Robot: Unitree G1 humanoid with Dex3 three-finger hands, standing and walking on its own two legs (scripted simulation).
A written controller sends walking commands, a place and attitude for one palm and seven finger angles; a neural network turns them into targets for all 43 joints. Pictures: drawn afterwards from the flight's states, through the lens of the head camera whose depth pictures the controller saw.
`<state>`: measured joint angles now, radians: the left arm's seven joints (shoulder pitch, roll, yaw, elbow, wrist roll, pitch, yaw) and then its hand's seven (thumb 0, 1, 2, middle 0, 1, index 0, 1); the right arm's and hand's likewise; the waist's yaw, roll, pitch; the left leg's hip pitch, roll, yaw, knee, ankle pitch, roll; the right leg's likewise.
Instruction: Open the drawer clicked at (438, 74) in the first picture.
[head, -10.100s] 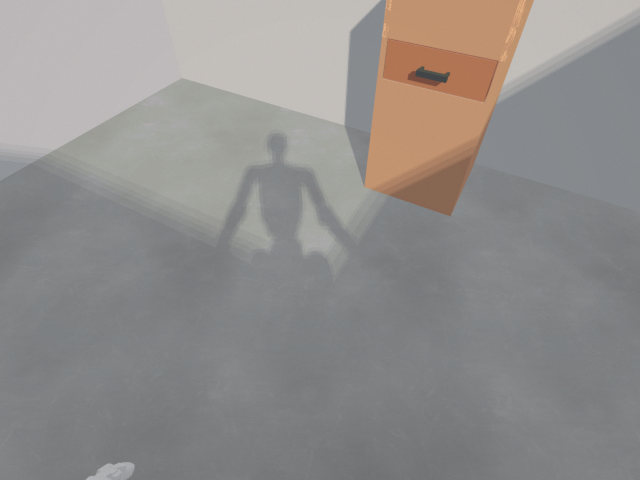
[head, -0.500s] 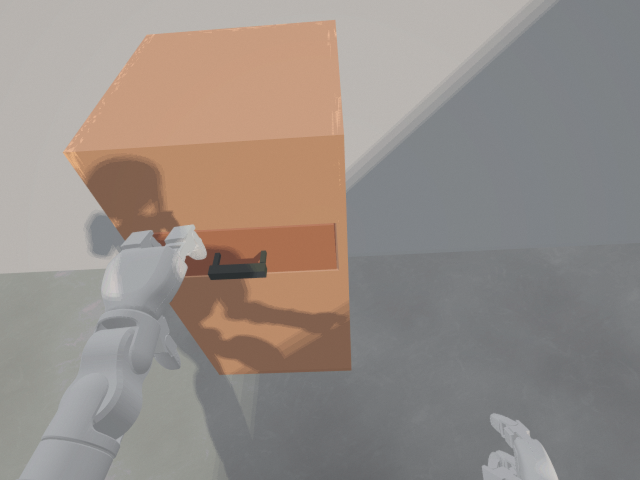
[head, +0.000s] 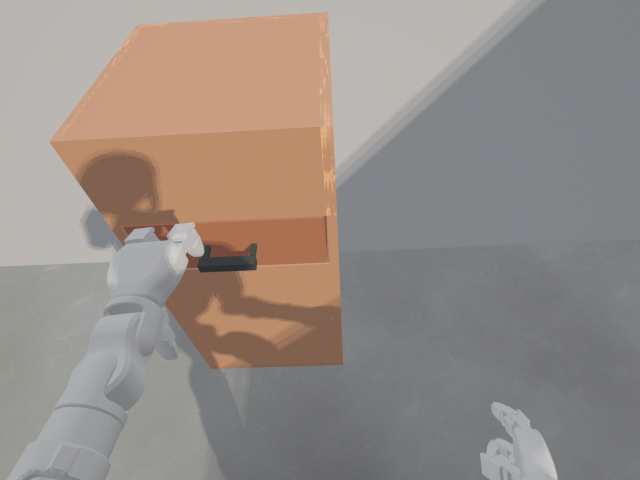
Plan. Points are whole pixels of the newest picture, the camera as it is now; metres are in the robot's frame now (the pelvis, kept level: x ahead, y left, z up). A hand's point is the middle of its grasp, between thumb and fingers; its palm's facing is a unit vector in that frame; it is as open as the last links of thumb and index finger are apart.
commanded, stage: move the hooked fingers above the handle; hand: left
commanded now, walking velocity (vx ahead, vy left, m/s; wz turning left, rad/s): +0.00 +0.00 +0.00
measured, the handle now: (229, 256) +0.52 +0.26 -0.13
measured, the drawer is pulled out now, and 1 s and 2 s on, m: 0.00 0.00 0.00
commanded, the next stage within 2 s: none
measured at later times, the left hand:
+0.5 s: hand (189, 273) +0.39 +0.25 +0.00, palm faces -0.02 -0.02 -1.00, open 13.8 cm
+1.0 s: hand (204, 268) +0.43 +0.26 -0.05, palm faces -0.06 -0.01 -1.00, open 13.8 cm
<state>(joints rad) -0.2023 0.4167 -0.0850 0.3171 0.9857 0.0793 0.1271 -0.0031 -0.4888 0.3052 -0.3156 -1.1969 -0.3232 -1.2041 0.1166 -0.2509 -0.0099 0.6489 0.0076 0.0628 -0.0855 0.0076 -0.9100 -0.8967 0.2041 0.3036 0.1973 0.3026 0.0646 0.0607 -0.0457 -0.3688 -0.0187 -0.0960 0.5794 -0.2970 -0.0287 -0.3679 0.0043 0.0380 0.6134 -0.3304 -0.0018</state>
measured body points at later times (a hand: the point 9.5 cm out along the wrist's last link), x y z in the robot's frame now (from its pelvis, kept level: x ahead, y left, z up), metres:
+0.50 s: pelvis +0.00 +0.02 -0.01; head +0.05 +0.00 +0.43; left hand +0.38 +0.25 +0.06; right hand +0.08 -0.24 -0.15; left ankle +0.00 +0.15 -0.73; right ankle -0.01 -0.12 -0.73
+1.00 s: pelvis +0.00 +0.02 -0.04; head +0.09 +0.00 +0.40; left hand +0.43 +0.26 +0.01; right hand +0.05 -0.25 -0.18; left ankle +0.00 +0.14 -0.73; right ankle -0.01 -0.12 -0.73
